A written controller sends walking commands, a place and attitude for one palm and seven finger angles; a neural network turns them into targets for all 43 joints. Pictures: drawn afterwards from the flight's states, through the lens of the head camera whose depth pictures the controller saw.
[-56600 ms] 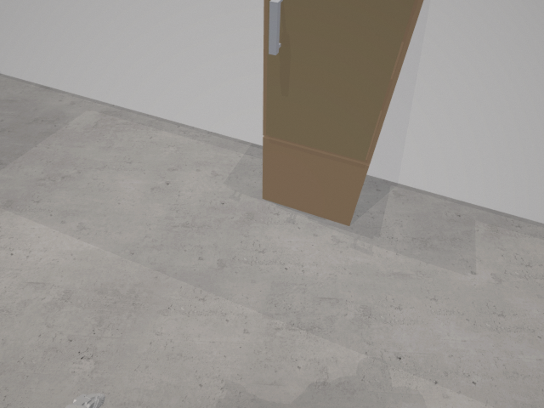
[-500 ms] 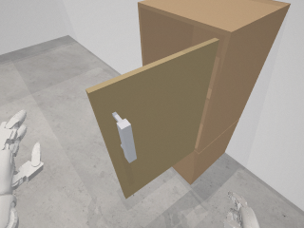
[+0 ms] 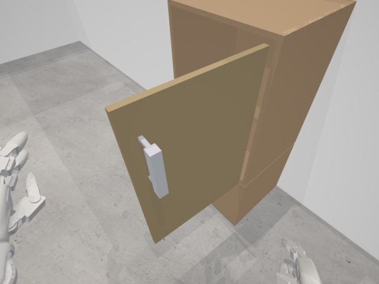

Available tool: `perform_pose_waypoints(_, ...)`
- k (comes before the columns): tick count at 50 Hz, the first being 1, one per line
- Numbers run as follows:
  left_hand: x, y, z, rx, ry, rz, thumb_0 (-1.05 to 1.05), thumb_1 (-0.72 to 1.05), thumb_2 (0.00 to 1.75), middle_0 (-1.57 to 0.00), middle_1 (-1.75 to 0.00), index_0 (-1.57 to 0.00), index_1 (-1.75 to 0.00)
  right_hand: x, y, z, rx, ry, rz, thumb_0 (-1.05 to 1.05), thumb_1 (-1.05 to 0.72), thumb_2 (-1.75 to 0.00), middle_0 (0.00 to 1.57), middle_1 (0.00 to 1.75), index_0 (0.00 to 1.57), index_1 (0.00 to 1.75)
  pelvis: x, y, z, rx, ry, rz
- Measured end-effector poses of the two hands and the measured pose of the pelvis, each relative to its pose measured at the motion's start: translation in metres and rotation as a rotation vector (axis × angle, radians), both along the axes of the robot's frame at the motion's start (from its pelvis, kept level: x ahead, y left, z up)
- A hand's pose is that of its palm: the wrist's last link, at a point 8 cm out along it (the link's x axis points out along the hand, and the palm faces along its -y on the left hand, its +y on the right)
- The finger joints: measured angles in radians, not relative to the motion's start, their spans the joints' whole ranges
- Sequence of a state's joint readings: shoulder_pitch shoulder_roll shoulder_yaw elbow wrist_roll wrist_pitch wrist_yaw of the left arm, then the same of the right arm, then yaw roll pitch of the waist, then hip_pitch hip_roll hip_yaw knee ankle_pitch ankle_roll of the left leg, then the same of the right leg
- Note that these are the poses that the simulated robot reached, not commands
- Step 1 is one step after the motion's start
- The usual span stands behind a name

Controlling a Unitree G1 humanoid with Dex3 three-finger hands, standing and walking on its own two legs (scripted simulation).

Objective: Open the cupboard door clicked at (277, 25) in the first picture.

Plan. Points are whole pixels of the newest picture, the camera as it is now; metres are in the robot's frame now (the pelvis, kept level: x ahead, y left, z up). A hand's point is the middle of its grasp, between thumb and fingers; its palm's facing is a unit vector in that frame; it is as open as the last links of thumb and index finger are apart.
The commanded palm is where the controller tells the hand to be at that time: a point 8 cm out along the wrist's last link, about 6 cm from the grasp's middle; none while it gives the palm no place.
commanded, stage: step back with the hand held close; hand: left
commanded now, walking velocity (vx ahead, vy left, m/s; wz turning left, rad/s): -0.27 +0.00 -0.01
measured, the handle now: (152, 167) +0.33 +0.12 +0.08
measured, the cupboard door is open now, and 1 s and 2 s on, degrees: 86 86 86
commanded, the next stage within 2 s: stop stepping back and stand still in 1.04 s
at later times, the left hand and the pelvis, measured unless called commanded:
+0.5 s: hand (3, 246) +0.13 +0.28 +0.15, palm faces +0.39 -0.77 -0.51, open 7.4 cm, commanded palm +0.06 +0.32 +0.17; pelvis -0.08 +0.02 -0.01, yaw +0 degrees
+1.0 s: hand out of the picture +0.05 +0.28 +0.17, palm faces +0.46 -0.76 -0.46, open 7.4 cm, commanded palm -0.02 +0.31 +0.17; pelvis -0.15 +0.01 -0.02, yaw +1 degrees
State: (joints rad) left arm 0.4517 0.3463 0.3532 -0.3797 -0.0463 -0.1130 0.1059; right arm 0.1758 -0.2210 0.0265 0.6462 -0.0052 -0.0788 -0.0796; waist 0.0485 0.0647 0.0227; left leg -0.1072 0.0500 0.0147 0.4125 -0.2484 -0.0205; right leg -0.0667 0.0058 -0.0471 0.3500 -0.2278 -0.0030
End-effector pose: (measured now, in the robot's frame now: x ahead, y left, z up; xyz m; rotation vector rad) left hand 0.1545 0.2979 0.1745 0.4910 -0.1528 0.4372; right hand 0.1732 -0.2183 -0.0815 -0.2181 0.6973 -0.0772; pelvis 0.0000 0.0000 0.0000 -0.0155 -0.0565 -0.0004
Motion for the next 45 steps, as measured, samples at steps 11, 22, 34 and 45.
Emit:
perform_pose_waypoints(11,-0.01,0.007,-0.006,0.081,0.092,-0.096,0.02,0.89,0.9,-0.21,-0.3,-0.22,-0.3,-0.028,-0.007,0.003,-0.038,0.039,-0.1,0.01,-0.9,-0.9,0.2,0.3,0.2,0.3,-0.026,0.017,-0.002,0.006,0.06,-0.023)
perform_pose_waypoints(22,-0.054,0.018,-0.003,0.117,0.009,-0.097,0.02,0.89,0.9,-0.21,-0.3,-0.22,-0.3,-0.077,0.005,0.003,-0.055,0.033,-0.087,0.01,-0.9,-0.9,0.2,0.3,0.2,0.3,-0.069,0.024,-0.011,0.002,0.054,-0.015)
perform_pose_waypoints(34,-0.104,0.017,-0.001,0.149,-0.094,-0.046,0.02,0.89,0.9,-0.21,-0.3,-0.22,-0.3,-0.122,0.008,-0.014,-0.047,0.038,-0.037,0.01,-0.9,-0.9,0.2,0.3,0.2,0.3,-0.105,0.017,-0.021,-0.007,0.037,0.023)
perform_pose_waypoints(45,-0.128,0.025,0.006,0.163,-0.155,-0.088,0.01,0.89,0.9,-0.21,-0.3,-0.22,-0.3,-0.159,0.007,-0.012,-0.081,0.035,-0.075,0.01,-0.9,-0.9,0.2,0.3,0.2,0.3,-0.141,0.024,-0.024,-0.045,0.029,0.032)
